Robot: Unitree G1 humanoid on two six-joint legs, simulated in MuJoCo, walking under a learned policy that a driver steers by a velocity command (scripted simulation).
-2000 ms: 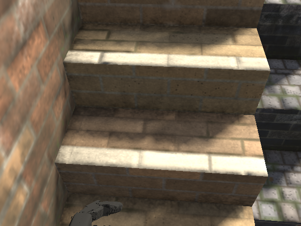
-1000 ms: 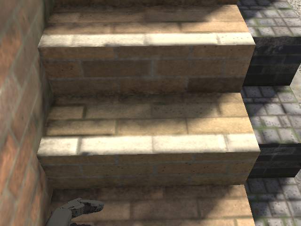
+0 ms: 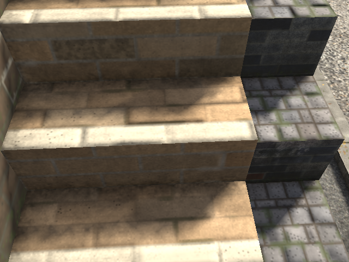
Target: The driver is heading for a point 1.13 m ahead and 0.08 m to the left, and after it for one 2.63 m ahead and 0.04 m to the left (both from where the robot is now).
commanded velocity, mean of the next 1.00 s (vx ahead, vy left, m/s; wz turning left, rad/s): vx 0.50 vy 0.00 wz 0.00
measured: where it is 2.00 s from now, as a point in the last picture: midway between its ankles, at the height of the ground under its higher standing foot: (89, 12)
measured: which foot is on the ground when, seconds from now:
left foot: down 0.00-0.08, up 0.10-0.32, down 0.34-0.56, up 0.58-0.84, down 0.86-1.00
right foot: down 0.00-0.02, up 0.04-0.08, down 0.10-0.32, up 0.34-0.62, down 0.64-0.88, up 0.90-1.00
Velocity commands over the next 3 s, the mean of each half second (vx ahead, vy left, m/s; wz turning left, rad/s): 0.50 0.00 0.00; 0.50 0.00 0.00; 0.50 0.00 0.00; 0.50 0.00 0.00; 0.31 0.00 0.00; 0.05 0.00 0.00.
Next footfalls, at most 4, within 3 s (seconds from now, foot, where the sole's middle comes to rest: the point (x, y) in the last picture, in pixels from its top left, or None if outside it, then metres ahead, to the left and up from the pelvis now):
0.10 right None -0.02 -0.16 -0.77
0.34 left None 0.07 0.04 -0.57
0.64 right None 0.17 -0.07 -0.57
0.86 left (127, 223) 0.47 0.12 -0.37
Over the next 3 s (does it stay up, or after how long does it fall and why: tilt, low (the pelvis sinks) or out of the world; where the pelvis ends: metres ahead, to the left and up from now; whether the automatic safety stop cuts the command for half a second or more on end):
stays up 1.09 0.04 0.97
